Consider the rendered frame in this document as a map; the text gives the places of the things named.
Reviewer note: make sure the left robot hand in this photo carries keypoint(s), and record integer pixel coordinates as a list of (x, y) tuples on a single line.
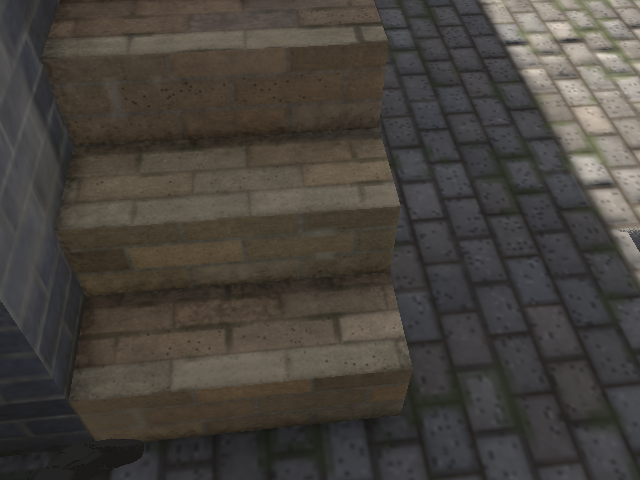
[(86, 458)]

